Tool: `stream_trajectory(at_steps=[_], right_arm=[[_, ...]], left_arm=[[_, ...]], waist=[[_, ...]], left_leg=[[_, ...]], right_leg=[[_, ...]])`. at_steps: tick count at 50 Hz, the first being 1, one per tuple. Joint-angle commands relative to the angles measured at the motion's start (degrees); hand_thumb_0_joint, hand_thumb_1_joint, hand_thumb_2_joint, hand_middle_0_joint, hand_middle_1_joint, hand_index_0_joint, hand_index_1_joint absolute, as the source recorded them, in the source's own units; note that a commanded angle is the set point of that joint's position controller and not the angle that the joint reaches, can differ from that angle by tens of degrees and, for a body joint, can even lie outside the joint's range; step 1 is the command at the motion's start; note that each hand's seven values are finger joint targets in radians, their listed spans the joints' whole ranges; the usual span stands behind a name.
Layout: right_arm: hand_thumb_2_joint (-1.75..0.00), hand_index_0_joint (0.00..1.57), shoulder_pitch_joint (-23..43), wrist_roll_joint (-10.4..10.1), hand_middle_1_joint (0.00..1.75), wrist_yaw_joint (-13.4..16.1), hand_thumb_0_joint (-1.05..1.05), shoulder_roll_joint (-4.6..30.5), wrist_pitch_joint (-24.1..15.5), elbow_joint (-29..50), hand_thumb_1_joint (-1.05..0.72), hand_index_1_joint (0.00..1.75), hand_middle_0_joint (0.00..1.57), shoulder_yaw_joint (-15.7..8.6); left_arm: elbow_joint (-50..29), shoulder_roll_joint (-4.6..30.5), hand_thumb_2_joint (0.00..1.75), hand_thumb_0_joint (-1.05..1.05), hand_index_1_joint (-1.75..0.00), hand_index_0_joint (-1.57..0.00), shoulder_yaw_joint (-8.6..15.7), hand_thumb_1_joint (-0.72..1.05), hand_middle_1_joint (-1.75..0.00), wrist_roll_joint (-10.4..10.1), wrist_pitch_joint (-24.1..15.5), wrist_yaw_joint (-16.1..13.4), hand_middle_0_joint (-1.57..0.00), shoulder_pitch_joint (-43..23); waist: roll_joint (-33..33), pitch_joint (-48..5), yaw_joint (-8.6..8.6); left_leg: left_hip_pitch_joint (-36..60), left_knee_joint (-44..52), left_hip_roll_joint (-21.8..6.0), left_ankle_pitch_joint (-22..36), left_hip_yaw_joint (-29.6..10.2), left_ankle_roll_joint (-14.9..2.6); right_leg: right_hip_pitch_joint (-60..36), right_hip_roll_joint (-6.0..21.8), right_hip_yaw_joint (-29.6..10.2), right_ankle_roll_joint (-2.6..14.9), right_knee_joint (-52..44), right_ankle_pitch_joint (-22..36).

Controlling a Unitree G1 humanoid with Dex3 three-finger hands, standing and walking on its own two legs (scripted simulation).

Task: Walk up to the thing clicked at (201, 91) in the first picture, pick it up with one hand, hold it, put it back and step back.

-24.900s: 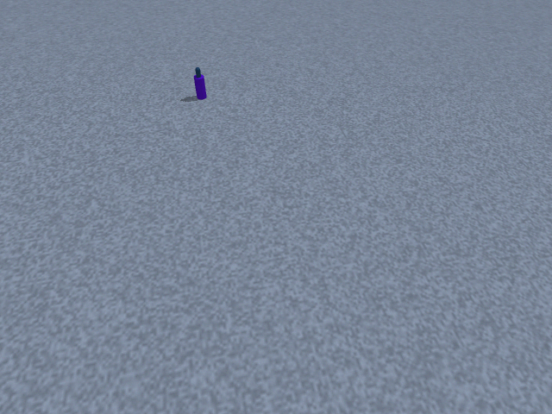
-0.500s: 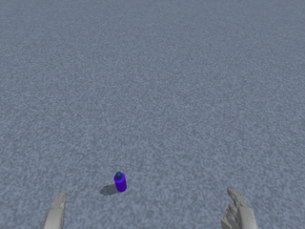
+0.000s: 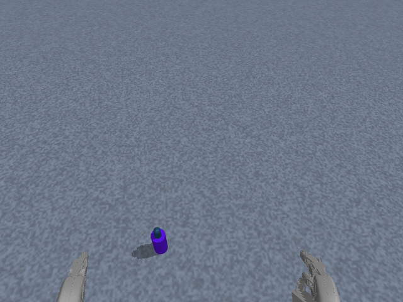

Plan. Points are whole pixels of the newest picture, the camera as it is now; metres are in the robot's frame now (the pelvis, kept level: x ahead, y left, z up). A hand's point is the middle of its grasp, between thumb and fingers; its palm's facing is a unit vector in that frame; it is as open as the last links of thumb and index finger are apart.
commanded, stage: stand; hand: left
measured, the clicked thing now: (159, 239) +0.51 +0.16 -0.62
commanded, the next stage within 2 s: none
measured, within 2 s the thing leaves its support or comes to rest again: neither
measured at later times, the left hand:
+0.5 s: hand (105, 298) +0.17 +0.18 -0.06, palm faces +0.09 -0.96 -0.27, open 10.4 cm
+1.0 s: hand out of the picture +0.07 +0.26 -0.11, palm faces +0.00 -0.93 -0.36, open 7.4 cm
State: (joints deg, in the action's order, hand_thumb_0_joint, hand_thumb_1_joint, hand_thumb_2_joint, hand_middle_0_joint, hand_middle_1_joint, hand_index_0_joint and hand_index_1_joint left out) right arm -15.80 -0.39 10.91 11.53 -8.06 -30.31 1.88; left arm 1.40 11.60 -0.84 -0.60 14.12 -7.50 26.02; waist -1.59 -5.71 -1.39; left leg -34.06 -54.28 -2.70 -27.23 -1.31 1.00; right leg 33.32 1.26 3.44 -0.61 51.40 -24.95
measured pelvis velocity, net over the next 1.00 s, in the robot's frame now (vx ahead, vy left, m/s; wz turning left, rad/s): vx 0.00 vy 0.01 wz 0.02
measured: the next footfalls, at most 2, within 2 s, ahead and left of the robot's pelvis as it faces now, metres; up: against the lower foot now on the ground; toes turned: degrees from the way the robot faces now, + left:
none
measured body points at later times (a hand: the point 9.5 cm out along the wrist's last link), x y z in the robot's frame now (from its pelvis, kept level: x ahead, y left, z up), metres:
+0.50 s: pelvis +0.00 +0.00 +0.00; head +0.02 +0.01 +0.45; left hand +0.16 +0.23 -0.04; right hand +0.16 -0.24 -0.07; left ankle +0.00 +0.13 -0.69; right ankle +0.01 -0.13 -0.69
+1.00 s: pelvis +0.00 +0.01 +0.04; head +0.01 +0.01 +0.49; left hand +0.06 +0.31 -0.09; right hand +0.08 -0.28 -0.09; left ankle +0.00 +0.13 -0.69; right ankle +0.01 -0.13 -0.69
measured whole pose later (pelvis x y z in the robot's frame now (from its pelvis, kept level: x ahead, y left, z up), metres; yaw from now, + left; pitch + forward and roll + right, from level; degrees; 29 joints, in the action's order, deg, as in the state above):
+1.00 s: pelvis +0.00 +0.01 +0.04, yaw +1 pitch -2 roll +0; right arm -11.3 2.8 0.6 18.1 -0.2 -55.1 -1.7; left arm 52.2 18.6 1.0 2.1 0.0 -1.2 13.2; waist -0.4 2.7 0.6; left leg -15.5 -35.5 0.2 -18.6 -0.1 -0.3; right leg 15.7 3.7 2.8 -1.7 35.2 -17.9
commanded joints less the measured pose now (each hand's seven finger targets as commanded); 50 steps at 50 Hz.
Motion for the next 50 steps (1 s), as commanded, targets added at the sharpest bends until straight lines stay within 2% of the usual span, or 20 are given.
stream_trajectory(at_steps=[1, 5, 7, 8, 11, 14, 15, 17, 18, 23, 27, 28, 29, 30, 32, 35, 37, 40, 46, 50], right_arm=[[-0.91, 0.20, 3.83, 0.14, 0.30, 0.45, 0.00, 6.64, -2.91, 9.17, -0.90, 0.30, 0.20, -3.05], [-0.91, 0.20, 3.93, 0.08, 0.30, 0.46, 0.00, 6.49, -2.98, 9.63, -0.90, 0.30, 0.20, -2.99], [-0.90, 0.20, 3.53, 0.06, 0.30, 0.43, 0.00, 6.76, -2.97, 9.46, -0.90, 0.30, 0.20, -3.09], [-0.90, 0.20, 3.49, 0.07, 0.30, 0.53, 0.00, 6.57, -2.95, 9.32, -0.90, 0.30, 0.20, -3.05], [-0.90, 0.20, 3.31, 0.17, 0.30, 0.59, 0.00, 6.70, -2.91, 8.96, -0.90, 0.30, 0.20, -3.08], [-0.90, 0.20, 3.07, 0.21, 0.30, 0.71, 0.00, 6.77, -2.84, 8.87, -0.90, 0.30, 0.20, -3.33], [-0.90, 0.20, 3.59, 0.22, 0.30, 0.60, 0.00, 6.65, -2.83, 8.98, -0.90, 0.30, 0.20, -2.96], [-0.90, 0.20, 3.72, 0.11, 0.30, 0.58, 0.00, 6.48, -2.91, 9.34, -0.90, 0.30, 0.20, -2.94], [-0.90, 0.20, 3.92, 0.15, 0.30, 0.60, 0.00, 6.58, -2.88, 9.34, -0.90, 0.30, 0.20, -2.95], [-0.90, 0.20, 3.40, 0.16, 0.30, 0.62, 0.00, 6.57, -2.82, 9.15, -0.90, 0.30, 0.20, -2.99], [-0.90, 0.20, 3.80, 0.11, 0.30, 0.57, 0.00, 6.60, -2.85, 9.44, -0.90, 0.30, 0.20, -2.95], [-0.90, 0.20, 6.13, 6.71, 0.30, -2.84, 0.00, 14.71, 1.28, -2.54, -0.90, 0.30, 0.20, -5.43], [-0.90, 0.20, 5.27, 7.41, 0.30, -4.94, 0.00, 14.62, 2.86, -5.22, -0.90, 0.30, 0.20, -6.04], [-0.90, 0.20, 5.37, 7.04, 0.30, -5.92, 0.00, 13.92, 3.51, -5.62, -0.90, 0.30, 0.20, -5.93], [-0.90, 0.20, 6.23, 5.40, 0.30, -7.56, 0.00, 13.70, 3.99, -6.16, -0.90, 0.30, 0.20, -5.86], [-0.90, 0.20, 6.68, 3.64, 0.30, -9.33, 0.00, 14.48, 4.03, -8.67, -0.90, 0.30, 0.20, -6.48], [-0.90, 0.20, 7.54, 3.42, 0.30, -9.72, 0.00, 14.05, 4.57, -10.50, -0.90, 0.30, 0.20, -6.55], [-0.90, 0.20, 7.07, 3.43, 0.30, -9.86, 0.00, 14.49, 5.15, -13.41, -0.90, 0.30, 0.20, -6.44], [-0.90, 0.20, 7.47, 3.16, 0.30, -9.88, 0.00, 15.74, 6.12, -18.50, -0.90, 0.30, 0.20, -6.11], [-0.90, 0.20, 8.52, 2.68, 0.30, -9.82, 0.00, 16.56, 6.36, -21.55, -0.90, 0.30, 0.20, -5.86]], left_arm=[[-11.98, 6.42, 0.08, 0.00, -0.06, -0.06, 3.96, -0.52, -0.06, 0.47, -2.81, -0.85, -0.05, -2.70], [-9.48, 4.67, 0.06, 0.00, -0.05, -0.05, 2.96, -0.56, -0.05, 0.41, -2.48, -0.67, -0.05, -0.29], [-12.10, 6.02, 0.22, 0.00, -0.21, -0.20, 3.71, -0.40, -0.21, 0.31, -2.54, -0.79, -0.20, -1.89], [-12.08, 6.02, 0.30, 0.00, -0.29, -0.20, 3.59, -0.32, -0.29, 0.42, -2.50, -0.81, -0.20, -1.60], [-10.10, 5.09, 0.54, 0.00, -0.30, -0.20, 2.96, -0.08, -0.30, 0.41, -2.15, -0.78, -0.20, -1.19], [-12.60, 6.67, 0.78, 0.00, -0.30, -0.20, 4.13, 0.16, -0.30, 0.51, -2.47, -0.95, -0.20, -2.70], [-7.59, 4.34, 0.86, 0.00, -0.30, -0.20, 2.27, 0.24, -0.30, 0.59, -1.97, -0.71, -0.20, 0.10], [-11.50, 6.24, 0.90, 0.00, -0.30, -0.20, 3.85, 0.40, -0.30, 0.36, -2.27, -0.93, -0.20, -2.44], [-9.41, 5.37, 0.90, 0.00, -0.30, -0.20, 3.20, 0.48, -0.30, 0.43, -2.09, -0.75, -0.20, -1.43], [-11.52, 6.16, 0.90, 0.00, -0.30, -0.20, 3.63, 0.88, -0.30, 0.36, -2.04, -0.86, -0.20, -1.94], [-10.07, 5.41, 0.90, 0.00, -0.30, -0.20, 3.18, 0.90, -0.30, 0.39, -2.01, -0.75, -0.20, -1.64], [10.03, 13.10, 0.90, 0.00, -0.30, -0.20, 6.05, 0.90, -0.30, 6.14, -8.68, 1.96, -0.20, -11.18], [14.63, 13.75, 0.90, 0.00, -0.30, -0.20, 6.53, 0.90, -0.30, 6.56, -11.08, 3.61, -0.20, -8.89], [16.58, 14.28, 0.90, 0.00, -0.30, -0.20, 6.62, 0.90, -0.30, 6.62, -12.50, 4.30, -0.20, -10.25], [20.30, 14.28, 0.90, 0.00, -0.30, -0.20, 5.73, 0.90, -0.30, 5.04, -14.29, 5.44, -0.20, -10.55], [26.99, 14.41, 0.90, 0.00, -0.30, -0.20, 5.55, 0.90, -0.30, 3.65, -15.33, 6.06, -0.20, -11.84], [31.11, 14.71, 0.90, 0.00, -0.30, -0.20, 5.33, 0.90, -0.30, 3.43, -15.83, 5.96, -0.20, -13.37], [35.62, 15.30, 0.90, 0.00, -0.30, -0.20, 5.20, 0.90, -0.30, 3.25, -16.33, 5.69, -0.20, -15.06], [44.01, 15.91, 0.90, 0.00, -0.30, -0.20, 4.60, 0.90, -0.30, 2.67, -16.08, 5.39, -0.20, -16.09], [49.04, 16.59, 0.90, 0.00, -0.30, -0.20, 4.28, 0.90, -0.30, 2.48, -15.98, 5.41, -0.20, -15.11]], waist=[[-0.63, -5.45, 0.48], [-0.92, -5.13, 0.37], [-0.67, -6.72, 0.45], [-0.95, -6.70, 0.27], [0.45, -6.67, -0.23], [-0.30, -7.36, 0.31], [1.52, -5.59, -0.22], [0.53, -5.81, 0.50], [0.32, -5.66, 0.24], [0.17, -5.99, 0.43], [-0.61, -5.15, 0.56], [2.41, 3.48, 2.00], [3.43, 0.31, 2.53], [3.75, -0.43, 1.93], [0.37, 0.18, 2.26], [0.43, -1.75, 2.79], [0.91, -0.95, 2.58], [1.50, -0.87, 2.06], [-0.17, 4.88, 1.97], [0.15, 4.79, 2.60]], left_leg=[[2.50, 9.62, 2.15, 11.04, 0.93, -1.21], [2.83, 10.02, 2.05, 10.81, 0.89, -1.05], [3.49, 9.40, 2.06, 13.26, 0.94, -1.09], [3.96, 8.99, 2.11, 14.16, 1.19, -1.08], [3.93, 8.41, 2.14, 15.39, 1.32, -1.28], [4.14, 8.65, 2.08, 15.50, 1.25, -1.17], [3.54, 8.82, 2.07, 14.42, 1.02, -1.32], [2.91, 8.74, 2.35, 13.36, 1.35, -1.37], [3.13, 8.99, 2.28, 12.77, 1.38, -1.32], [3.49, 9.06, 2.23, 13.76, 1.33, -1.34], [2.97, 9.59, 2.21, 12.18, 1.26, -1.23], [3.57, 12.84, 0.39, 18.54, -2.97, -2.60], [6.66, 11.97, -0.01, 16.99, -1.43, -4.23], [7.36, 12.56, 0.01, 15.76, -1.98, -4.98], [10.84, 15.29, 0.15, 15.20, -3.15, -5.21], [13.49, 17.45, -0.41, 16.09, -3.74, -4.59], [13.44, 18.41, -0.11, 15.49, -3.58, -4.22], [16.44, 19.80, -0.68, 20.32, -3.83, -3.97], [16.71, 27.82, -1.87, 15.93, -6.15, -3.86], [19.54, 30.67, -2.58, 17.93, -6.62, -3.48]], right_leg=[[-4.23, -1.95, 0.49, 0.90, -8.53, 9.35], [-3.84, -2.10, 0.58, 1.04, -8.37, 8.73], [-4.97, -2.06, 0.57, 1.00, -8.15, 11.04], [-4.83, -1.95, 0.38, 0.90, -8.22, 12.07], [-5.14, -1.90, 0.19, 0.72, -8.23, 13.73], [-5.33, -1.89, 0.41, 0.82, -8.17, 13.54], [-4.88, -1.98, 0.50, 0.74, -8.43, 12.51], [-4.99, -1.71, 0.27, 0.68, -8.79, 11.79], [-4.54, -1.81, 0.24, 0.69, -8.90, 11.09], [-5.21, -1.76, 0.31, 0.77, -8.82, 12.00], [-4.33, -1.87, 0.36, 0.93, -8.61, 10.31], [-11.50, 3.09, -3.97, 3.79, -10.17, 9.92], [-11.45, 4.42, -6.40, 5.04, -11.18, 11.13], [-11.60, 4.84, -7.69, 5.57, -11.30, 10.15], [-10.72, 4.14, -6.36, 4.96, -12.00, 10.11], [-13.20, 3.98, -5.89, 3.81, -13.19, 12.71], [-15.02, 4.62, -6.14, 3.39, -15.18, 13.76], [-17.07, 4.93, -5.68, 3.15, -15.93, 17.88], [-18.81, 4.53, -4.95, 2.48, -21.43, 13.35], [-22.26, 5.17, -4.77, 2.30, -25.02, 14.85]])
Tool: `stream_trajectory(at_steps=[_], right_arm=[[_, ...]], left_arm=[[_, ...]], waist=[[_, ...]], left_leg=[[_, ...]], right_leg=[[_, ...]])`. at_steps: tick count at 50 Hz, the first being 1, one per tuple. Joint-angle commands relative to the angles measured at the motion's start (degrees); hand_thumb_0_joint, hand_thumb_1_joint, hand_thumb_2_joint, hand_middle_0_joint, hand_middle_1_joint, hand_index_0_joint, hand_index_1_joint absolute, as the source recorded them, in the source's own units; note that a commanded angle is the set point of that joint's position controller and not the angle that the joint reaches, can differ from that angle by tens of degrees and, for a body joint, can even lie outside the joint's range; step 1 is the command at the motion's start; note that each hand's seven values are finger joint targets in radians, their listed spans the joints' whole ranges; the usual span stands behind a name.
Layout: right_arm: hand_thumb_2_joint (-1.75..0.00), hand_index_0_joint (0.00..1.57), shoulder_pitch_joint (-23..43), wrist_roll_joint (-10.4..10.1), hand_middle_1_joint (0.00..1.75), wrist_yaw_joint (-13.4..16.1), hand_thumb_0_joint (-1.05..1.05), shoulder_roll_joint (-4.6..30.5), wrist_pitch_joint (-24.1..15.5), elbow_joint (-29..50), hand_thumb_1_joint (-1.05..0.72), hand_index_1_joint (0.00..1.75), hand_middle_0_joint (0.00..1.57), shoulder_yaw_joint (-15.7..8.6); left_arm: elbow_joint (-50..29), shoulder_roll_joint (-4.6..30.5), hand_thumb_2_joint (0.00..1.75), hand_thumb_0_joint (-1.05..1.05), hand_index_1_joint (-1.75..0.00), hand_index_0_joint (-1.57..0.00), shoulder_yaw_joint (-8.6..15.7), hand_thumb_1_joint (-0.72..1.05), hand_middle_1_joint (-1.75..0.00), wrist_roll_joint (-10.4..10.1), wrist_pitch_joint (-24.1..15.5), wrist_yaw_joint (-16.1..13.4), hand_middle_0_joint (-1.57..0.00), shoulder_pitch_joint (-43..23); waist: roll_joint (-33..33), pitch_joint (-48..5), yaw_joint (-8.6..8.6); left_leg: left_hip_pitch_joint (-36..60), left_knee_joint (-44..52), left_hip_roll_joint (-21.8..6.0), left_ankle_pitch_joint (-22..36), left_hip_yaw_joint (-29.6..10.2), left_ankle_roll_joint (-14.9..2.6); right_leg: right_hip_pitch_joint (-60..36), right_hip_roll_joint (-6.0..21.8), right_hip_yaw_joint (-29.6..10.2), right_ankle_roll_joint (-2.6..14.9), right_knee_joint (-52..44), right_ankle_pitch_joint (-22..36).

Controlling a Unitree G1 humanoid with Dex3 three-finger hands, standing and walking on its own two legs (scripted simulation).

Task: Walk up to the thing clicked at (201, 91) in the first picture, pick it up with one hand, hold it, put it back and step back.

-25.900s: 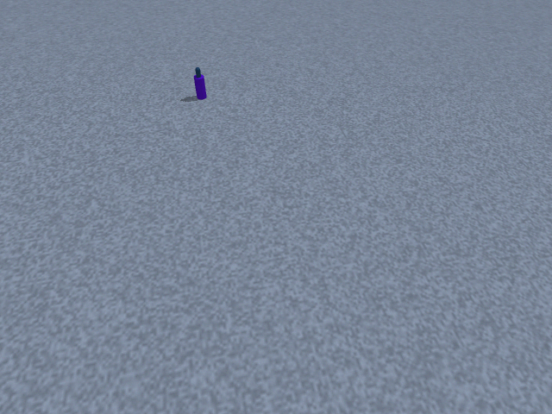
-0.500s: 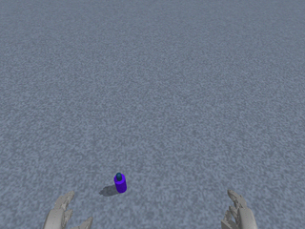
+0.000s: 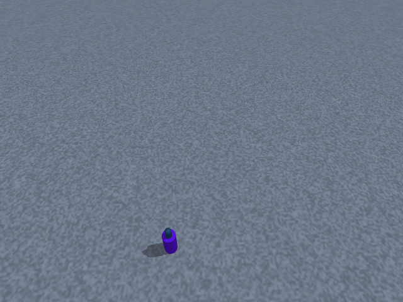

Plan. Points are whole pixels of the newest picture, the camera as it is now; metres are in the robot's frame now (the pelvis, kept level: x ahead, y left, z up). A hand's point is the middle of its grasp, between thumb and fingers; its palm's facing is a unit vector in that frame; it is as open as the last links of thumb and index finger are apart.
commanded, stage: stand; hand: left
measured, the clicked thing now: (169, 239) +0.51 +0.14 -0.66
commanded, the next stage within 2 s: step back in 1.62 s
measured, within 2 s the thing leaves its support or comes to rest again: neither
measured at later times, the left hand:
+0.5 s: hand out of the picture +0.05 +0.24 -0.14, palm faces -0.01 -0.94 -0.35, open 7.4 cm
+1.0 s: hand out of the picture +0.07 +0.23 -0.14, palm faces -0.01 -0.94 -0.34, open 7.4 cm
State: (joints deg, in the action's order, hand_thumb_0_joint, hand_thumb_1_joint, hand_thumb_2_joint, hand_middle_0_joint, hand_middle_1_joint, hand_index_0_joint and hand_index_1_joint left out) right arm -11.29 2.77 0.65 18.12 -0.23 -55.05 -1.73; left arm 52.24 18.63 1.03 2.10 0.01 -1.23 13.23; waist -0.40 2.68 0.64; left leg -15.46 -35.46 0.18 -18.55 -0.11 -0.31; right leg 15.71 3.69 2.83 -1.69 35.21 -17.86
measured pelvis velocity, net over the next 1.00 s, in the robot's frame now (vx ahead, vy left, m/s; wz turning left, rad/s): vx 0.00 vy -0.01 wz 0.00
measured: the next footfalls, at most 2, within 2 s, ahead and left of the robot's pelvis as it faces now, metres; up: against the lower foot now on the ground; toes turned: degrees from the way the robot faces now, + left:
left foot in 1.92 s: -0.03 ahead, +0.13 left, +0.00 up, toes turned +0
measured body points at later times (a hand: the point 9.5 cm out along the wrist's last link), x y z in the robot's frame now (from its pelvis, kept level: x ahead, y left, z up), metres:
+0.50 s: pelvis +0.00 -0.01 +0.02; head +0.00 -0.01 +0.47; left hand +0.05 +0.29 -0.11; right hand +0.07 -0.30 -0.12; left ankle +0.01 +0.12 -0.73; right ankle +0.01 -0.14 -0.73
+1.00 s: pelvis +0.00 -0.01 +0.02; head +0.01 -0.02 +0.47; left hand +0.07 +0.28 -0.11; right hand +0.08 -0.31 -0.12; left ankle +0.01 +0.12 -0.73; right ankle +0.01 -0.14 -0.73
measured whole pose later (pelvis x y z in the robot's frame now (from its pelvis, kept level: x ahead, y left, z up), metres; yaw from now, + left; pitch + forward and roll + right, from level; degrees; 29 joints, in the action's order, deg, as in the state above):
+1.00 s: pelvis +0.00 -0.01 +0.02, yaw +0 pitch -3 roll +0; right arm -6.4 1.2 0.6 19.0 -0.3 -65.9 -0.1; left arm 67.2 18.5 0.2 1.1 -1.0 -0.3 5.4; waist -0.9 3.5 0.2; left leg -5.0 -18.2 -0.8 -10.0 -0.6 0.9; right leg 5.5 2.3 3.8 -0.9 18.6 -9.9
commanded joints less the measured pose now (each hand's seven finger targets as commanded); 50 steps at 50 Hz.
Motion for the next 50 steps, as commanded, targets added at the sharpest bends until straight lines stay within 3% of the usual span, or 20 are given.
stream_trajectory(at_steps=[1, 6, 12, 17, 21, 24, 28, 33, 50], right_arm=[[-0.90, 0.20, 3.55, -0.61, 0.30, 0.48, 0.00, 10.09, -1.38, 2.51, -0.90, 0.30, 0.20, -2.17], [-0.90, 0.20, 3.08, -1.16, 0.30, 0.49, 0.00, 10.26, -1.18, -1.14, -0.90, 0.30, 0.20, -1.64], [-0.90, 0.20, 4.48, -1.30, 0.30, 0.47, 0.00, 10.40, -0.83, -3.72, -0.90, 0.30, 0.20, -1.26], [-0.90, 0.20, 4.71, -1.40, 0.30, 0.35, 0.00, 10.40, -0.84, -5.15, -0.90, 0.30, 0.20, -1.19], [-0.90, 0.20, 5.51, -1.42, 0.30, 0.35, 0.00, 10.82, -0.73, -5.97, -0.90, 0.30, 0.20, -1.24], [-0.90, 0.20, 5.56, -1.41, 0.30, 0.28, 0.00, 10.62, -0.75, -6.45, -0.90, 0.30, 0.20, -0.90], [-0.90, 0.20, 6.10, -1.44, 0.30, 0.31, 0.00, 10.89, -0.82, -6.71, -0.90, 0.30, 0.20, -1.02], [-0.90, 0.20, 6.06, -1.50, 0.30, 0.42, 0.00, 11.59, -0.96, -7.38, -0.90, 0.30, 0.20, -0.82], [-0.90, 0.20, 6.82, -1.65, 0.30, 0.51, 0.00, 12.38, -1.05, -7.61, -0.90, 0.30, 0.20, -0.57]], left_arm=[[-0.80, 9.84, 0.90, 0.00, -0.30, -0.20, 2.32, 0.90, -0.30, -0.18, -1.92, -0.85, -0.20, -2.66], [3.11, 10.64, 0.90, 0.00, -0.30, -0.20, 1.80, 0.90, -0.30, -0.61, -2.03, -0.89, -0.20, -4.61], [7.16, 11.15, 0.90, 0.00, -0.30, -0.20, 1.42, 0.90, -0.30, -0.48, -1.78, -0.66, -0.20, -5.34], [8.73, 11.35, 0.90, 0.00, -0.30, -0.20, 1.39, 0.90, -0.30, -0.54, -1.98, -0.55, -0.20, -6.82], [9.95, 11.56, 0.90, 0.00, -0.30, -0.20, 1.35, 0.90, -0.30, -0.51, -1.83, -0.44, -0.20, -7.50], [10.50, 11.56, 0.90, 0.00, -0.30, -0.20, 1.40, 0.90, -0.30, -0.71, -1.77, -0.26, -0.20, -7.87], [10.84, 11.89, 0.90, 0.00, -0.30, -0.20, 1.45, 0.90, -0.30, -0.66, -1.89, -0.36, -0.20, -8.71], [11.52, 11.72, 0.90, 0.00, -0.30, -0.20, 1.37, 0.90, -0.30, -0.96, -2.03, -0.31, -0.20, -8.59], [11.88, 12.07, 0.90, 0.00, -0.30, -0.20, 1.61, 0.90, -0.30, -1.02, -1.75, 0.03, -0.20, -9.48]], waist=[[-0.73, -3.62, 0.12], [-0.56, -3.33, -0.36], [-0.51, -0.80, -0.05], [-0.05, -1.23, -0.07], [0.09, -0.28, -0.05], [-1.15, -0.39, -0.04], [0.28, -1.90, 0.05], [-0.18, -3.65, -0.06], [-0.46, -2.79, -0.04]], left_leg=[[1.68, 12.16, -5.31, 9.78, -7.42, -2.02], [4.83, 14.20, -5.34, 12.85, -6.62, -1.29], [4.58, 17.95, -5.44, 8.54, -6.86, -0.79], [5.71, 18.85, -5.68, 10.17, -6.70, -0.61], [5.58, 19.57, -5.68, 8.00, -6.62, -0.46], [4.82, 20.16, -5.61, 7.45, -6.37, -0.35], [6.66, 19.93, -6.13, 10.92, -6.37, -0.43], [8.53, 19.35, -6.53, 15.12, -5.89, -0.65], [8.41, 20.66, -7.07, 14.58, -5.41, -0.44]], right_leg=[[-4.96, 2.93, -4.33, 3.20, -9.86, 8.42], [-7.60, 3.91, -4.85, 2.90, -13.25, 10.01], [-8.23, 3.62, -4.24, 2.06, -16.19, 7.05], [-9.26, 4.11, -4.55, 2.05, -17.99, 7.38], [-8.79, 4.05, -4.68, 1.92, -19.09, 5.26], [-9.65, 3.99, -4.48, 1.90, -19.08, 6.52], [-9.96, 4.29, -4.64, 1.98, -19.55, 7.82], [-11.73, 4.80, -4.87, 2.01, -19.37, 13.93], [-11.55, 4.60, -4.80, 2.15, -20.23, 13.27]])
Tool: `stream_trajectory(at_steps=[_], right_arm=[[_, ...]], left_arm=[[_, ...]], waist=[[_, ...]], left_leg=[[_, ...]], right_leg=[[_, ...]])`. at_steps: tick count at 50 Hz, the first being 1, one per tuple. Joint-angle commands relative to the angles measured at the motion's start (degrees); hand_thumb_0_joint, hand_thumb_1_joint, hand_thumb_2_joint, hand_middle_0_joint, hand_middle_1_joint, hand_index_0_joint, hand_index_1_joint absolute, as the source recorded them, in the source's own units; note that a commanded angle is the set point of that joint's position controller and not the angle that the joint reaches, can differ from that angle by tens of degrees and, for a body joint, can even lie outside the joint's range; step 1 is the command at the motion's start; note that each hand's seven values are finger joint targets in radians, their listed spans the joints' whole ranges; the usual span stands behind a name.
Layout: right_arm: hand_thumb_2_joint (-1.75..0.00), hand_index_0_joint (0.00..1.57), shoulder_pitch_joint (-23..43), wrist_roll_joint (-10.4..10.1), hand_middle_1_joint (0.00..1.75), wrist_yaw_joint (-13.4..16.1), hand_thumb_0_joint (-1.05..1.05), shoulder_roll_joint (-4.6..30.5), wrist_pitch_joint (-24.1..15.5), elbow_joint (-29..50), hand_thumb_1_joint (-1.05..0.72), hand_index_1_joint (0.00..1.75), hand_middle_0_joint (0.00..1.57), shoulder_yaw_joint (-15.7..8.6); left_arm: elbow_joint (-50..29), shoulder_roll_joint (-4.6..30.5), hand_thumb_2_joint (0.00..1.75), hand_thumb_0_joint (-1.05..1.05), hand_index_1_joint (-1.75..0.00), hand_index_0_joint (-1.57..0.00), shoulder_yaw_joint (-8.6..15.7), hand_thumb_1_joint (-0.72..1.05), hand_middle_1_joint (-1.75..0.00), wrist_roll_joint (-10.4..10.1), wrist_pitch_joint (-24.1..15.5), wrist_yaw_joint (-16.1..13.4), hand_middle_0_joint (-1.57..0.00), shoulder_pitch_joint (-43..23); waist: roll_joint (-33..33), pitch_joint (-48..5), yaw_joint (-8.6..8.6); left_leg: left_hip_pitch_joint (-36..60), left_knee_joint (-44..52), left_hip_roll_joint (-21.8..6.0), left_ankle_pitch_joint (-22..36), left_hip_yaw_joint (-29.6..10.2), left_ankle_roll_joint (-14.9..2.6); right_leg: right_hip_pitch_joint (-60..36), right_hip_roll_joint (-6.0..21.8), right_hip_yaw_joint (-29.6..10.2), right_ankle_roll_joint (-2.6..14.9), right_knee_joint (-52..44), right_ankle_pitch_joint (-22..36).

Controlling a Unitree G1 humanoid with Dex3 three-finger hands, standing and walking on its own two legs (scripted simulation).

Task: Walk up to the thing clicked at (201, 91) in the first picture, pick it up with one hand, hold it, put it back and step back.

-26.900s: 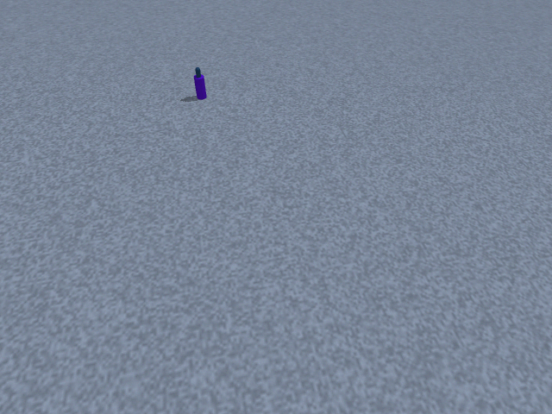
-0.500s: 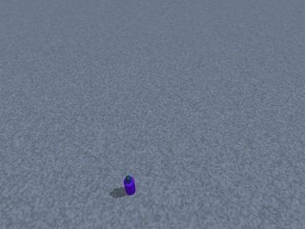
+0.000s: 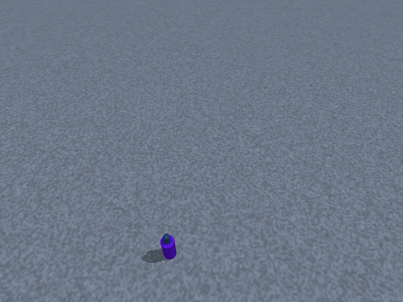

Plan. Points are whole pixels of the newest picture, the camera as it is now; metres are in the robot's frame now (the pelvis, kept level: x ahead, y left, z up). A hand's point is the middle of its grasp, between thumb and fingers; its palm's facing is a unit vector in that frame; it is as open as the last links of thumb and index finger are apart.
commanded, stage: stand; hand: left
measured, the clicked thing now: (168, 244) +0.51 +0.15 -0.68
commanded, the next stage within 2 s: step back in 0.62 s
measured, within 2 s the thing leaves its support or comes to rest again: neither
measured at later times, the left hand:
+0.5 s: hand out of the picture +0.07 +0.25 -0.16, palm faces -0.01 -0.94 -0.34, open 7.4 cm
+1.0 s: hand out of the picture +0.10 +0.32 -0.19, palm faces -0.01 -0.93 -0.35, open 7.4 cm
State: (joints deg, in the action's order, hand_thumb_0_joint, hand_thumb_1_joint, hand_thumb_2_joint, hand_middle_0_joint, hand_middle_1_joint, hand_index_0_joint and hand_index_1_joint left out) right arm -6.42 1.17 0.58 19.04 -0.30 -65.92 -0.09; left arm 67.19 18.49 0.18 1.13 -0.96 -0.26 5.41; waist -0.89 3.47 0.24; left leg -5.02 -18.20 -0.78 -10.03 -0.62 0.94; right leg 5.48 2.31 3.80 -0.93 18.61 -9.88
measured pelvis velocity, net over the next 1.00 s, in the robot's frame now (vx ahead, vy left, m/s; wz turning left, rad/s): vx -0.05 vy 0.05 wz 0.01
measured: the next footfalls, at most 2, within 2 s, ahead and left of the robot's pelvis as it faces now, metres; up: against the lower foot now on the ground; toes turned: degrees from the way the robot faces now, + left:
left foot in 0.92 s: -0.03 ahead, +0.15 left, +0.00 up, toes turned -1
right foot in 1.34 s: -0.07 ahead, -0.03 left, +0.00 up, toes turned +1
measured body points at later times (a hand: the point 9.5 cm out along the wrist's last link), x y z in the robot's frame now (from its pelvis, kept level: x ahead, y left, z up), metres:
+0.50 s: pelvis +0.00 +0.00 +0.00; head +0.01 -0.01 +0.45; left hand +0.07 +0.29 -0.13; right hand +0.08 -0.30 -0.14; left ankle +0.00 +0.13 -0.75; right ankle +0.01 -0.13 -0.75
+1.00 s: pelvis -0.05 +0.05 -0.03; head +0.03 +0.08 +0.41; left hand +0.10 +0.37 -0.17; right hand +0.00 -0.27 -0.14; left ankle -0.07 +0.15 -0.75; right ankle -0.01 -0.11 -0.73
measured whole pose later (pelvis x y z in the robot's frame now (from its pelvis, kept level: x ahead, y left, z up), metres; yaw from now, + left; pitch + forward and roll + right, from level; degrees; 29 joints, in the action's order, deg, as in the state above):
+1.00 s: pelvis -0.05 +0.05 -0.03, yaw +1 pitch -1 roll +0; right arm -8.8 1.6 -0.3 21.4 1.9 -56.2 -3.6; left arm 52.9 23.2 4.2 0.6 3.0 -1.3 -1.0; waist 3.9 12.4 -1.2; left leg -15.3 -38.9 2.7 -22.6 -0.1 -2.6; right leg 24.5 2.3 -4.6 0.1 46.9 -25.7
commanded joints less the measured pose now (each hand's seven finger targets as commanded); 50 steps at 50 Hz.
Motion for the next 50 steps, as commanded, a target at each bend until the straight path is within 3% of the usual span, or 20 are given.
stream_trajectory(at_steps=[1, 9, 14, 22, 30, 31, 35, 36, 38, 39, 40, 41, 43, 44, 45, 46, 47, 48, 49, 50], right_arm=[[-0.90, 0.20, 1.79, -0.12, 0.30, 0.49, 0.00, 11.14, -1.03, 3.23, -0.90, 0.30, 0.20, -2.08], [-0.90, 0.20, 2.05, -0.15, 0.30, 0.46, 0.00, 11.43, -1.26, 3.35, -0.90, 0.30, 0.20, -2.07], [-0.90, 0.20, 2.18, -0.14, 0.30, 0.41, 0.00, 11.41, -1.13, 3.49, -0.90, 0.30, 0.20, -1.98], [-0.90, 0.20, 2.03, -0.21, 0.30, 0.41, 0.00, 11.69, -1.12, 3.52, -0.90, 0.30, 0.20, -1.96], [-0.90, 0.20, 1.96, -0.25, 0.30, 0.21, 0.00, 11.91, -1.19, 3.63, -0.90, 0.30, 0.20, -1.94], [-0.90, 0.20, 3.15, -0.60, 0.30, -0.16, 0.00, 14.78, -0.12, 4.78, -0.90, 0.30, 0.20, -3.36], [-0.90, 0.20, 0.19, -1.40, 0.30, -0.35, 0.00, 12.71, 0.88, 7.39, -0.90, 0.30, 0.20, -3.78], [-0.90, 0.20, -0.75, -1.34, 0.30, -0.43, 0.00, 12.36, 1.31, 7.67, -0.90, 0.30, 0.20, -4.09], [-0.90, 0.20, -1.95, -1.06, 0.30, -0.68, 0.00, 12.70, 2.47, 9.10, -0.90, 0.30, 0.20, -4.91], [-0.90, 0.20, -3.45, -0.83, 0.30, -0.86, 0.00, 12.86, 3.01, 9.77, -0.90, 0.30, 0.20, -5.14], [-0.90, 0.20, -5.23, -1.01, 0.30, -1.10, 0.00, 13.17, 3.29, 10.34, -0.90, 0.30, 0.20, -5.36], [-0.90, 0.20, -6.35, -1.30, 0.30, -1.30, 0.00, 12.87, 3.33, 10.62, -0.90, 0.30, 0.20, -5.52], [-0.90, 0.20, -6.60, -1.29, 0.30, -1.31, 0.00, 12.87, 2.87, 11.31, -0.90, 0.30, 0.20, -5.67], [-0.90, 0.20, -6.88, -1.05, 0.30, -1.15, 0.00, 12.46, 2.43, 11.84, -0.90, 0.30, 0.20, -5.56], [-0.90, 0.20, -6.76, -0.46, 0.30, -0.94, 0.00, 12.91, 1.85, 11.62, -0.90, 0.30, 0.20, -5.84], [-0.90, 0.20, -6.63, 0.37, 0.30, -0.51, 0.00, 14.18, 1.44, 12.17, -0.90, 0.30, 0.20, -6.42], [-0.90, 0.20, -6.86, 1.27, 0.30, -0.10, 0.00, 18.31, 1.03, 12.87, -0.90, 0.30, 0.20, -7.47], [-0.90, 0.20, -7.03, 1.34, 0.30, 0.12, 0.00, 19.34, 0.89, 13.07, -0.90, 0.30, 0.20, -7.65], [-0.90, 0.20, -6.25, 0.73, 0.30, 0.27, 0.00, 21.63, 0.81, 14.59, -0.90, 0.30, 0.20, -7.92], [-0.90, 0.20, -4.84, 0.67, 0.30, 0.60, 0.00, 20.96, 0.87, 15.07, -0.90, 0.30, 0.20, -8.03]], left_arm=[[-3.01, 12.17, 0.90, 0.00, -0.30, -0.20, 2.46, 0.90, -0.30, -0.07, -0.78, -0.91, -0.20, -1.48], [-3.41, 12.08, 0.90, 0.00, -0.30, -0.20, 2.48, 0.90, -0.30, -0.27, -0.95, -0.79, -0.20, -1.77], [-3.46, 12.38, 0.90, 0.00, -0.30, -0.20, 2.49, 0.90, -0.30, -0.22, -0.80, -0.78, -0.20, -1.66], [-3.77, 12.42, 0.90, 0.00, -0.30, -0.20, 2.53, 0.90, -0.30, -0.25, -0.91, -0.71, -0.20, -1.51], [-3.80, 12.62, 0.90, 0.00, -0.30, -0.20, 2.55, 0.90, -0.30, -0.33, -0.93, -0.45, -0.20, -1.17], [-5.05, 16.87, 0.90, 0.00, -0.30, -0.20, 5.81, 0.90, -0.30, -1.36, -0.43, -0.73, -0.20, -1.06], [-8.54, 17.05, 0.90, 0.00, -0.30, -0.20, 6.83, 0.90, -0.30, -1.36, 0.12, -1.12, -0.20, -0.31], [-9.81, 17.31, 0.90, 0.00, -0.30, -0.20, 7.12, 0.90, -0.30, -1.15, 0.36, -1.13, -0.20, -1.95], [-12.81, 18.12, 0.90, 0.00, -0.30, -0.20, 7.51, 0.90, -0.30, -0.07, 0.62, -1.33, -0.20, -4.60], [-14.11, 18.42, 0.90, 0.00, -0.30, -0.20, 7.63, 0.90, -0.30, 0.47, 0.71, -1.40, -0.20, -5.44], [-15.47, 18.40, 0.90, 0.00, -0.30, -0.20, 7.65, 0.90, -0.30, 0.67, 0.83, -1.53, -0.20, -7.47], [-16.50, 17.86, 0.90, 0.00, -0.30, -0.20, 7.50, 0.90, -0.30, 0.68, 0.89, -1.58, -0.20, -9.43], [-17.41, 16.73, 0.90, 0.00, -0.30, -0.20, 7.00, 0.90, -0.30, 0.89, 1.20, -1.55, -0.20, -8.82], [-17.78, 16.32, 0.90, 0.00, -0.30, -0.20, 6.75, 0.90, -0.30, 0.77, 1.46, -1.61, -0.20, -7.86], [-17.89, 16.13, 0.90, 0.00, -0.30, -0.20, 6.55, 0.90, -0.30, 0.20, 2.12, -1.39, -0.20, -7.26], [-18.86, 14.11, 0.90, 0.00, -0.30, -0.20, 6.14, 0.90, -0.30, -0.51, 2.77, -1.23, -0.20, -6.49], [-19.94, 11.52, 0.90, 0.00, -0.30, -0.20, 5.87, 0.90, -0.30, -1.14, 3.11, -1.38, -0.20, -5.25], [-19.18, 10.99, 0.90, 0.00, -0.30, -0.20, 5.68, 0.90, -0.30, -0.90, 3.82, -1.84, -0.20, -4.05], [-19.27, 11.73, 0.90, 0.00, -0.30, -0.20, 5.77, 0.90, -0.30, -0.74, 3.90, -2.27, -0.20, -3.00], [-19.00, 12.57, 0.90, 0.00, -0.30, -0.20, 5.76, 0.90, -0.30, -0.50, 3.95, -2.60, -0.20, -5.05]], waist=[[0.04, -3.48, 0.44], [0.58, -5.10, 0.30], [0.56, -3.47, 0.26], [0.36, -4.25, 0.26], [0.41, -3.45, 0.14], [2.02, 2.72, 0.03], [4.70, -4.51, -0.73], [6.51, -5.55, -1.11], [10.64, -6.37, -0.95], [11.20, -5.99, -1.47], [12.08, -5.54, -2.73], [12.46, -5.50, -3.49], [11.17, -6.41, -2.55], [10.56, -6.88, -2.42], [6.33, -6.54, -2.34], [-1.37, -6.30, -1.96], [-11.68, -6.84, -1.59], [-9.27, -6.55, -1.21], [-11.29, -8.00, -2.56], [-11.13, -7.14, -3.16]], left_leg=[[-2.15, 3.53, -6.09, 6.05, -4.93, -1.60], [-0.33, 2.84, -6.41, 9.78, -4.56, -1.68], [-1.36, 3.82, -6.36, 6.37, -4.74, -1.55], [-1.34, 3.21, -6.46, 8.00, -4.67, -1.69], [-1.76, 3.70, -6.42, 5.27, -4.86, -1.61], [-7.31, -3.20, -4.95, 13.10, -5.07, -3.11], [-6.39, -14.70, -1.34, 11.92, -1.30, -3.11], [-7.05, -19.18, 0.76, 4.81, 0.12, -2.64], [-9.45, -31.43, 3.23, -16.72, -0.87, -3.06], [-10.07, -35.04, 2.34, -20.00, -2.87, -3.65], [-9.30, -35.73, 0.92, -20.56, -4.69, -4.20], [-9.33, -35.18, 0.55, -19.87, -5.09, -4.51], [-10.94, -27.24, 0.83, -14.27, -2.72, -4.04], [-11.88, -17.79, 0.27, -9.08, -1.79, -3.72], [-9.73, -10.27, 0.22, 4.07, -0.75, -3.14], [-7.95, -5.53, -3.98, 17.97, -7.01, -2.90], [-0.80, -4.90, -10.91, 34.13, -18.09, -4.86], [1.78, -6.77, -13.20, 41.76, -19.73, -6.00], [1.05, -6.65, -16.35, 43.50, -22.52, -8.25], [-0.93, -5.06, -15.88, 38.27, -23.04, -7.52]], right_leg=[[-1.58, 5.97, -5.52, 1.35, -3.41, 5.50], [-2.26, 6.14, -5.73, 1.47, -3.07, 9.25], [-1.07, 5.87, -5.66, 1.36, -3.70, 5.18], [-1.85, 6.09, -5.62, 1.43, -3.27, 7.62], [-1.04, 5.95, -5.81, 1.50, -3.89, 4.38], [2.58, 5.80, -6.89, 2.35, 0.70, 13.56], [1.97, 10.40, -9.72, 7.68, 1.77, 20.03], [2.79, 13.10, -11.87, 10.09, 1.02, 19.71], [6.23, 19.06, -16.25, 15.25, 1.16, 19.52], [8.94, 20.56, -16.78, 16.41, 1.70, 18.56], [11.69, 20.63, -16.00, 15.75, 2.21, 17.05], [11.90, 19.12, -13.67, 14.35, 3.91, 17.34], [8.29, 15.36, -10.77, 11.50, 9.12, 18.59], [4.76, 13.13, -9.54, 9.20, 12.64, 17.74], [5.75, 10.13, -7.17, 7.39, 16.74, 15.00], [7.71, 5.12, -4.56, 4.86, 23.99, 8.95], [18.73, -3.24, -5.12, 3.32, 32.12, -11.54], [23.31, -7.27, -9.43, 3.01, 36.86, -25.45], [23.58, -7.81, -12.66, 2.68, 40.15, -27.73], [23.74, -7.86, -15.19, 2.92, 42.85, -26.27]])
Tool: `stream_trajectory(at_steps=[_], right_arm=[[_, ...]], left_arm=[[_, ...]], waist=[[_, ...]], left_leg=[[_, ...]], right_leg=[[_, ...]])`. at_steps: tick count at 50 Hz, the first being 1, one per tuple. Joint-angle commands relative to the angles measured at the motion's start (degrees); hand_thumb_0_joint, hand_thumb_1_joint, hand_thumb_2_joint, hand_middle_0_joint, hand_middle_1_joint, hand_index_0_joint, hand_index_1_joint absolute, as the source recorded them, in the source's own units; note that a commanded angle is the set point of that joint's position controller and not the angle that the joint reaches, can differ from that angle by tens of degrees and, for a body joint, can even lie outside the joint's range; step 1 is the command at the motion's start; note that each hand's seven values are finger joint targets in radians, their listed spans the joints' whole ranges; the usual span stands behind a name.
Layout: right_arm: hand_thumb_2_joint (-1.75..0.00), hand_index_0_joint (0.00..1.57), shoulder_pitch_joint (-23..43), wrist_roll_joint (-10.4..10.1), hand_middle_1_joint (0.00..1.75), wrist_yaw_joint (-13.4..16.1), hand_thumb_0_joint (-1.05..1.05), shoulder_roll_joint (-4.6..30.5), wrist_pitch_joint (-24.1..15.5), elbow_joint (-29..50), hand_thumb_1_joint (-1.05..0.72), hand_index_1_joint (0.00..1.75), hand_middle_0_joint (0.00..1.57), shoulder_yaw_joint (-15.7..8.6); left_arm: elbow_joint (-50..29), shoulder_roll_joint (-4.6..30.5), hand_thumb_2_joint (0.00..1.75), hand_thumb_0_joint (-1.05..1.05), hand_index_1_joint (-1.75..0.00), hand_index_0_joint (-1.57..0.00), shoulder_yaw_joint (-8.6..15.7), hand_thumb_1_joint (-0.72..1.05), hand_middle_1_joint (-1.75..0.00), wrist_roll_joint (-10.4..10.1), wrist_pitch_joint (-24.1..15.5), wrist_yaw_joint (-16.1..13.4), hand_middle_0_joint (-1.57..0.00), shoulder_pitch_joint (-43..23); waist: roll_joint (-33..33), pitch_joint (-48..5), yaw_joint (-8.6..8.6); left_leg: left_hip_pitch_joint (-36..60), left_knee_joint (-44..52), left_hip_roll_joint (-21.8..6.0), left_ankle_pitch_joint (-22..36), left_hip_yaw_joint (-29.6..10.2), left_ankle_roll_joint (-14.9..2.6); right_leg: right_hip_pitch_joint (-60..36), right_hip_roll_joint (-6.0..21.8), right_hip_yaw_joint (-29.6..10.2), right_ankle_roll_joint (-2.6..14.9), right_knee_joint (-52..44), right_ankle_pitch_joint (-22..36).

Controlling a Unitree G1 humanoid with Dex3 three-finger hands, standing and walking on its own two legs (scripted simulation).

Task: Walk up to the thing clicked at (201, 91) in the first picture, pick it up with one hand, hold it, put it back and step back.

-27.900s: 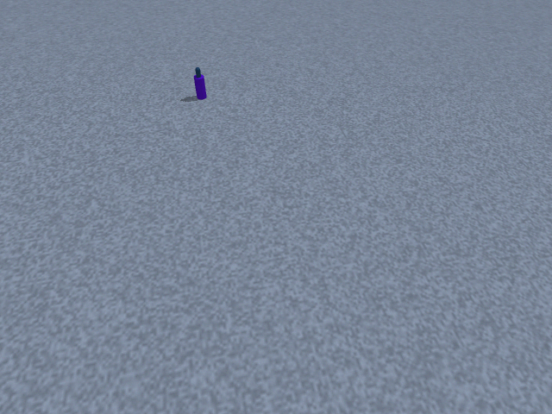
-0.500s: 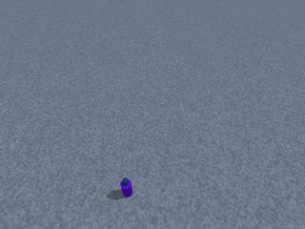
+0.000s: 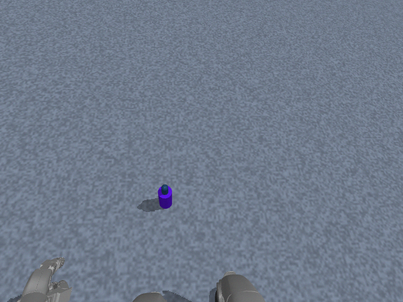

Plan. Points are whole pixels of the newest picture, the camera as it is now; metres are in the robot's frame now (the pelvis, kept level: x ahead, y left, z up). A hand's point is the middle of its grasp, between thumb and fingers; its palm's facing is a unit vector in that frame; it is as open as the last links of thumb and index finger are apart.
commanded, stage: step back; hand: left
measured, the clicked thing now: (165, 195) +0.56 +0.09 -0.65
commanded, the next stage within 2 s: none
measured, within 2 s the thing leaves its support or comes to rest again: neither
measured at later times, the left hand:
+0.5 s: hand out of the picture +0.05 +0.27 -0.13, palm faces -0.06 -0.91 -0.40, open 7.4 cm
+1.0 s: hand out of the picture -0.10 +0.31 -0.15, palm faces -0.08 -0.93 -0.37, open 7.4 cm
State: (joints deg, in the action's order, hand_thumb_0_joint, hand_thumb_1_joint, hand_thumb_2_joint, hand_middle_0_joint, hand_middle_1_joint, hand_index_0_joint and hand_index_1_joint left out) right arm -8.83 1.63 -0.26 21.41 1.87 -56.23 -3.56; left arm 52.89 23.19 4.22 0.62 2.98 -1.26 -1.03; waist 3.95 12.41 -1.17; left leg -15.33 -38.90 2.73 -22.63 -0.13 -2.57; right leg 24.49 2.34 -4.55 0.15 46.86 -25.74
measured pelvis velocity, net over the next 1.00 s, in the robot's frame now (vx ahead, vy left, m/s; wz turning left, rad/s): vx -0.20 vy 0.04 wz -0.09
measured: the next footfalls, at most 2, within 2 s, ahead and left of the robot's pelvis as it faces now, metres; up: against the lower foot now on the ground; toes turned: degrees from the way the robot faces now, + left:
right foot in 0.34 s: -0.02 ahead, -0.09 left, +0.00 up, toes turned +0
left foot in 0.70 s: -0.09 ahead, +0.17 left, +0.00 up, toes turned -4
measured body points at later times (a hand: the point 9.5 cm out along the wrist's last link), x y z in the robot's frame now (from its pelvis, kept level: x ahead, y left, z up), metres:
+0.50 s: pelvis -0.07 +0.02 +0.01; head -0.01 +0.00 +0.45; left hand +0.06 +0.32 -0.10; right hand +0.02 -0.29 -0.12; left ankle -0.07 +0.14 -0.66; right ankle -0.06 -0.09 -0.72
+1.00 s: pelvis -0.20 +0.04 +0.01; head -0.13 +0.07 +0.45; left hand -0.09 +0.36 -0.12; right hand -0.10 -0.28 -0.08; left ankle -0.13 +0.17 -0.72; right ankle -0.28 -0.12 -0.64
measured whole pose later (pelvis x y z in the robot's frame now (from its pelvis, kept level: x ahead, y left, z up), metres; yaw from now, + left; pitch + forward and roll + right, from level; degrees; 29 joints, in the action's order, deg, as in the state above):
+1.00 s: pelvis -0.20 +0.04 +0.01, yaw -5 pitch -1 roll -1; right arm -7.6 1.6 1.3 20.0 -0.1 -47.0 -2.2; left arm 46.3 24.6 6.3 1.4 4.2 0.2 11.8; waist 3.8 10.3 1.3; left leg -19.9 -32.9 -2.7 -12.1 -0.4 0.0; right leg 22.7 -5.1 -11.0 -2.2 66.6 -27.7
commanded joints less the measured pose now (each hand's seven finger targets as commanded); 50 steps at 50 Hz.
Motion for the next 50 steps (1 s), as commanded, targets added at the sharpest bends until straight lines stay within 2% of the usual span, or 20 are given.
stream_trajectory(at_steps=[1, 3, 10, 14, 16, 18, 19, 20, 21, 25, 31, 34, 35, 36, 37, 38, 39, 41, 42, 50], right_arm=[[-0.90, 0.20, -0.06, 0.20, 0.30, 1.88, 0.00, 17.09, -1.20, 6.04, -0.90, 0.30, 0.20, -4.19], [-0.90, 0.20, 2.57, 0.43, 0.30, 2.75, 0.00, 13.39, -1.23, 7.10, -0.90, 0.30, 0.20, -3.31], [-0.90, 0.20, -2.74, -0.40, 0.30, 3.44, 0.00, 12.69, -1.29, 8.17, -0.90, 0.30, 0.20, -3.79], [-0.90, 0.20, -0.79, -0.69, 0.30, 2.93, 0.00, 13.25, -1.10, 9.30, -0.90, 0.30, 0.20, -3.72], [-0.90, 0.20, 0.88, -1.17, 0.30, 2.71, 0.00, 13.31, -0.97, 9.92, -0.90, 0.30, 0.20, -3.62], [-0.90, 0.20, 3.09, -2.04, 0.30, 2.34, 0.00, 11.58, -1.00, 10.69, -0.90, 0.30, 0.20, -2.90], [-0.90, 0.20, 4.00, -2.37, 0.30, 2.20, 0.00, 10.28, -0.89, 11.02, -0.90, 0.30, 0.20, -2.44], [-0.90, 0.20, 3.84, -1.91, 0.30, 2.57, 0.00, 10.25, -0.28, 10.57, -0.90, 0.30, 0.20, -2.70], [-0.90, 0.20, 1.04, -1.81, 0.30, 2.55, 0.00, 11.64, 0.01, 9.85, -0.90, 0.30, 0.20, -3.04], [-0.90, 0.20, -1.03, -1.68, 0.30, 1.97, 0.00, 10.27, -0.44, 8.32, -0.90, 0.30, 0.20, -1.81], [-0.90, 0.20, -1.83, -1.37, 0.30, 2.49, 0.00, 9.39, -1.52, 10.29, -0.90, 0.30, 0.20, -1.24], [-0.90, 0.20, -5.60, -0.21, 0.30, 2.34, 0.00, 9.45, -2.02, 8.88, -0.90, 0.30, 0.20, -2.37], [-0.90, 0.20, -5.01, 0.57, 0.30, 2.35, 0.00, 11.11, -2.20, 9.23, -0.90, 0.30, 0.20, -3.10], [-0.90, 0.20, -4.02, 1.41, 0.30, 2.22, 0.00, 16.74, -2.36, 10.05, -0.90, 0.30, 0.20, -4.46], [-0.90, 0.20, -0.53, 1.09, 0.30, 1.61, 0.00, 21.24, -2.14, 11.06, -0.90, 0.30, 0.20, -5.00], [-0.90, 0.20, 0.64, 0.64, 0.30, 1.61, 0.00, 22.45, -2.38, 11.89, -0.90, 0.30, 0.20, -5.39], [-0.90, 0.20, 3.55, 0.65, 0.30, 2.02, 0.00, 20.76, -2.69, 12.03, -0.90, 0.30, 0.20, -5.02], [-0.90, 0.20, 7.03, 1.20, 0.30, 2.16, 0.00, 15.24, -2.77, 13.32, -0.90, 0.30, 0.20, -3.23], [-0.90, 0.20, 5.51, 0.70, 0.30, 2.26, 0.00, 14.14, -2.85, 12.94, -0.90, 0.30, 0.20, -3.22], [-0.90, 0.20, -2.63, -0.16, 0.30, 2.85, 0.00, 14.79, -2.76, 13.43, -0.90, 0.30, 0.20, -3.85]], left_arm=[[-4.57, 8.58, 0.90, 0.00, -0.30, -0.20, 2.00, 0.90, -0.30, -0.22, 0.07, -1.69, -0.20, 1.70], [-4.33, 8.05, 0.90, 0.00, -0.30, -0.20, 1.69, 0.90, -0.30, -0.97, 0.14, -1.43, -0.20, 5.79], [-6.66, 8.01, 0.90, 0.00, -0.30, -0.20, 2.20, 0.90, -0.30, 0.26, -0.98, -0.91, -0.20, 4.55], [-6.28, 7.59, 0.90, 0.00, -0.30, -0.20, 2.61, 0.90, -0.30, 0.64, -1.48, -0.22, -0.20, 7.39], [-5.33, 7.31, 0.90, 0.00, -0.30, -0.20, 2.74, 0.90, -0.30, 1.07, -1.90, -0.14, -0.20, 10.69], [-5.21, 9.98, 0.90, 0.00, -0.30, -0.20, 3.43, 0.90, -0.30, 1.52, -2.68, -0.30, -0.20, 12.60], [-6.44, 12.75, 0.90, 0.00, -0.30, -0.20, 4.15, 0.90, -0.30, 1.00, -2.60, -0.16, -0.20, 10.34], [-8.56, 15.47, 0.90, 0.00, -0.30, -0.20, 4.47, 0.90, -0.30, 1.25, -2.50, -0.15, -0.20, 7.36], [-10.33, 14.47, 0.90, 0.00, -0.30, -0.20, 4.63, 0.90, -0.30, 1.33, -2.86, -0.31, -0.20, 5.69], [-11.31, 9.65, 0.90, 0.00, -0.30, -0.20, 3.82, 0.90, -0.30, 0.84, -2.34, -0.63, -0.20, 4.65], [-13.02, 10.02, 0.90, 0.00, -0.30, -0.20, 3.86, 0.90, -0.30, 1.72, -1.34, -0.55, -0.20, 9.32], [-14.06, 11.28, 0.90, 0.00, -0.30, -0.20, 3.44, 0.90, -0.30, 0.72, 0.00, 0.27, -0.20, 7.64], [-14.45, 9.42, 0.90, 0.00, -0.30, -0.20, 2.97, 0.90, -0.30, 0.52, 0.47, 0.44, -0.20, 8.40], [-15.03, 7.18, 0.90, 0.00, -0.30, -0.20, 2.62, 0.90, -0.30, 0.32, 0.49, 0.48, -0.20, 9.74], [-14.79, 8.27, 0.90, 0.00, -0.30, -0.20, 3.48, 0.90, -0.30, 0.53, 0.32, -0.22, -0.20, 7.76], [-14.92, 9.92, 0.90, 0.00, -0.30, -0.20, 4.09, 0.90, -0.30, 1.36, 0.30, -0.70, -0.20, 5.09], [-13.98, 11.10, 0.90, 0.00, -0.30, -0.20, 4.39, 0.90, -0.30, 1.34, 0.25, -0.47, -0.20, 6.04], [-11.55, 9.85, 0.90, 0.00, -0.30, -0.20, 4.71, 0.90, -0.30, 0.27, 0.18, 0.20, -0.20, 11.69], [-10.98, 9.83, 0.90, 0.00, -0.30, -0.20, 4.88, 0.90, -0.30, 0.20, 0.25, 0.58, -0.20, 13.17], [-12.48, 8.48, 0.90, 0.00, -0.30, -0.20, 4.18, 0.90, -0.30, 0.80, -0.49, 0.82, -0.20, 12.58]], waist=[[-15.46, -15.63, -0.59], [-14.85, -16.06, 2.31], [-9.13, -14.95, -1.56], [-10.26, -15.93, -0.89], [-7.72, -17.31, 0.78], [-0.44, -19.48, 1.85], [6.62, -17.15, 2.40], [14.69, -13.60, 3.26], [11.68, -12.07, 1.95], [1.12, -11.76, 1.22], [6.90, -17.50, 2.84], [6.33, -17.65, 0.20], [3.13, -16.49, 0.76], [-10.17, -16.67, 0.68], [-15.78, -13.83, -0.15], [-17.82, -11.59, -2.11], [-16.19, -9.80, -0.15], [-11.96, -10.15, 3.66], [-11.80, -10.33, 4.03], [-14.16, -17.58, -1.37]], left_leg=[[10.64, 13.93, -17.26, 50.47, -19.27, -3.03], [15.90, 10.87, -12.95, 51.92, -12.18, -0.81], [18.33, 9.77, -16.20, 46.53, -13.91, -6.72], [12.97, 9.50, -15.32, 37.52, -13.24, -6.22], [11.25, 6.29, -14.35, 34.49, -12.38, -5.13], [1.37, -0.84, -9.61, 24.43, -8.46, -2.46], [-4.40, -8.83, -1.54, 13.02, -4.29, 0.90], [-6.01, -20.72, 3.07, -11.53, -3.18, 3.07], [-5.87, -27.29, 0.90, -15.39, -9.26, 2.93], [-7.54, -29.64, 5.47, -7.23, -7.74, 3.02], [-9.00, -1.33, -1.43, -5.82, -2.88, 3.78], [3.06, 16.20, -0.25, 12.28, 1.70, 3.00], [6.43, 16.52, -3.37, 15.60, -3.84, 2.20], [10.73, 18.89, -15.86, 20.33, -20.46, -2.10], [0.73, 21.34, -25.49, 22.00, -28.77, -10.28], [-5.95, 23.57, -29.25, 18.67, -34.09, -15.34], [-7.45, 22.95, -28.24, 17.50, -30.21, -15.39], [-1.27, 17.27, -18.41, 27.10, -15.41, -10.10], [0.03, 16.41, -16.14, 27.00, -12.75, -8.42], [18.10, 10.28, -18.24, 34.55, -12.58, -11.89]], right_leg=[[5.52, -7.45, -8.35, 2.01, 16.22, -7.62], [7.75, -7.35, -7.06, 2.10, 16.74, -0.83], [3.62, -5.14, -2.76, -0.39, 3.80, -1.37], [-4.48, -3.99, 1.27, 0.89, -7.52, 2.06], [-9.73, -3.96, 2.09, 2.17, -17.46, 10.81], [-18.55, 2.53, -7.68, 6.05, -19.25, 29.87], [-17.26, 10.35, -17.79, 12.60, -21.61, 35.69], [-10.57, 20.17, -28.31, 20.04, -25.24, 39.10], [-7.99, 21.59, -29.67, 20.82, -25.01, 40.54], [-9.32, 8.90, -9.88, 13.08, -22.22, 40.05], [-25.96, 8.17, -8.22, 11.14, -15.81, 42.08], [-17.10, 5.32, -5.93, 7.42, -9.76, 33.85], [-9.72, 3.23, -6.81, 5.18, -7.84, 24.71], [1.41, -4.26, -4.13, 2.70, 0.22, 9.08], [2.42, -9.80, -3.07, 1.00, 10.74, -10.44], [0.19, -7.87, -7.06, 0.56, 19.56, -12.25], [0.52, -6.53, -8.25, 0.54, 25.24, -8.50], [4.10, -8.45, -8.82, 0.93, 27.96, -3.51], [4.55, -9.19, -8.28, 0.81, 28.53, -1.34], [4.84, -4.97, -4.22, -3.31, 8.80, -4.99]])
